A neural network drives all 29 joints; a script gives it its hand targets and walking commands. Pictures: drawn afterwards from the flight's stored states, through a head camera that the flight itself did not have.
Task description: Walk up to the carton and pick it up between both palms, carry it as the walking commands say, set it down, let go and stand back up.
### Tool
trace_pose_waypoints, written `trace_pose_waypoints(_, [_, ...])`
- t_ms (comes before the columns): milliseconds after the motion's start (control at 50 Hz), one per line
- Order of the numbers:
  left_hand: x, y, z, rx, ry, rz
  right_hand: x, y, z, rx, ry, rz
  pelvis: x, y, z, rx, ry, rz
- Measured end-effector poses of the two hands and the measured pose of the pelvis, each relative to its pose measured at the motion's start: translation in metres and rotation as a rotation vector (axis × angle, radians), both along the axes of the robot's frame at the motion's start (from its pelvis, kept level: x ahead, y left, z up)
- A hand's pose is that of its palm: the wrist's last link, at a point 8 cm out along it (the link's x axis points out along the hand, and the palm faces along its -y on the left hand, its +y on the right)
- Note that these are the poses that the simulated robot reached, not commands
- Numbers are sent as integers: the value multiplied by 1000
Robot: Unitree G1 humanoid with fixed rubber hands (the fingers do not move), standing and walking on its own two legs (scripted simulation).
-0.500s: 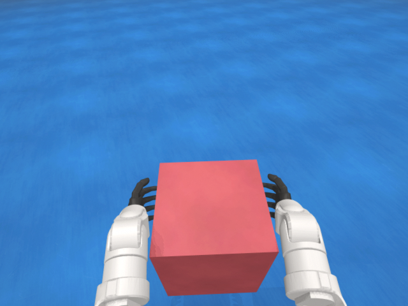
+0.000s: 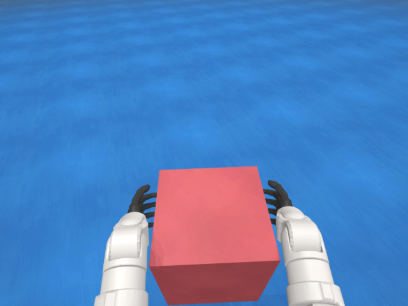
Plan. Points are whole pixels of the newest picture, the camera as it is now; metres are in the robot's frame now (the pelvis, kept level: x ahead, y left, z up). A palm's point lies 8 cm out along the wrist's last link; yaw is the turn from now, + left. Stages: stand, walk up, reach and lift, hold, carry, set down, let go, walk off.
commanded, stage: hold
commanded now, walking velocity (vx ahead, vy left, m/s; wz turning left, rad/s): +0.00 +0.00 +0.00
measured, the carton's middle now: (210, 238) +0.28 +0.00 -0.03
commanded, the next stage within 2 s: carry in 0.66 s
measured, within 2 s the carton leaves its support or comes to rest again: neither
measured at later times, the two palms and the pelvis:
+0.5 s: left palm (135, 222) +0.27 +0.15 +0.05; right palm (283, 218) +0.27 -0.15 +0.05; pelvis -0.01 +0.00 +0.00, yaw +0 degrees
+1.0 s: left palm (157, 198) +0.32 +0.11 +0.07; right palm (304, 212) +0.28 -0.19 +0.06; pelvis -0.03 -0.01 -0.03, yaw -8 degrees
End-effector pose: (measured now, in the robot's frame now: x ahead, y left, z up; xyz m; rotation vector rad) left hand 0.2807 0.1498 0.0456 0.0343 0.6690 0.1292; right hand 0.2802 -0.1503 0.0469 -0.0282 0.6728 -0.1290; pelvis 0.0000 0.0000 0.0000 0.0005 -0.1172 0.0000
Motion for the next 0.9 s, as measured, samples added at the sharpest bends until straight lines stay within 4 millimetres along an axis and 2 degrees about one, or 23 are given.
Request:
trace_pose_waypoints(640, [-5, 2, 0, -7, 0, -1, -8, 2, -1, 5, -1, -11, -10, 4, -2, -2, -10, -1])
trace_pose_waypoints(820, [7, 1, 2, -36, -59, -1, -1, 1, 3, 10, -61, -35, -16, 4, -19, 12, 127, -43])
trace_pose_waypoints(900, [17, -9, 10, -29, -60, -40, -4, -8, 6, 14, -63, -72, -22, 0, -28, 27, 158, -101])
